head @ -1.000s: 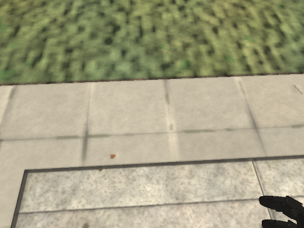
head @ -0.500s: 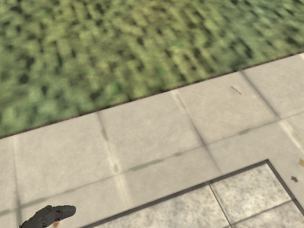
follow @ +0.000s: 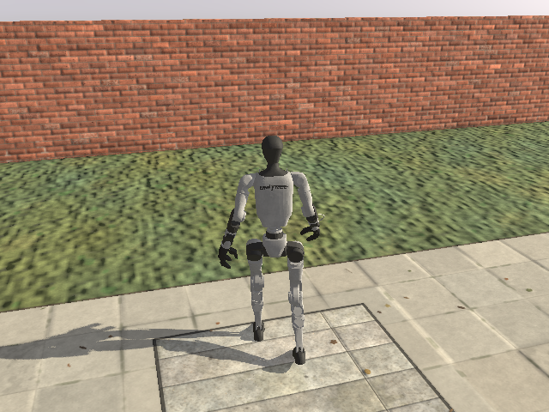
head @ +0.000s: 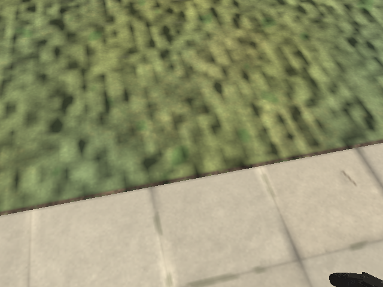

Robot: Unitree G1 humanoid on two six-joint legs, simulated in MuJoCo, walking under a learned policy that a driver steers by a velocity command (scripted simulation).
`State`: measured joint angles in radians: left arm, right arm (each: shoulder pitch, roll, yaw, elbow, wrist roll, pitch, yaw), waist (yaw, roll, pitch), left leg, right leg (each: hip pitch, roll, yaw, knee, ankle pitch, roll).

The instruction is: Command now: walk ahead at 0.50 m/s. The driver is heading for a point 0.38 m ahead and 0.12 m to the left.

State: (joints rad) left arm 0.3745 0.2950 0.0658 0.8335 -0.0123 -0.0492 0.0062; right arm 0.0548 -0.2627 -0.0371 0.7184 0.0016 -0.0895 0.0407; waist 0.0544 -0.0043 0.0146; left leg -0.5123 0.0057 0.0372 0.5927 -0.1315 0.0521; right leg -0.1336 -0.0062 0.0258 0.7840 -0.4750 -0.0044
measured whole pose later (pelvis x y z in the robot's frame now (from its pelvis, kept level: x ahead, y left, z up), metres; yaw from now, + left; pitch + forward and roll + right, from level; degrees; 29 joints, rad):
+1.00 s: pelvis +0.36 -0.02 +0.02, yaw +1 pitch -1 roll -1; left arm 0.16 0.22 0.03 0.92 0.02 0.00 0.02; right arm 0.21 -0.23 -0.04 0.91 -0.01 0.00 -0.03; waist 0.01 -0.01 0.01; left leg -0.26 0.04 -0.02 0.53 -0.27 -0.03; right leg -0.27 0.01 -0.04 0.49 -0.21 -0.01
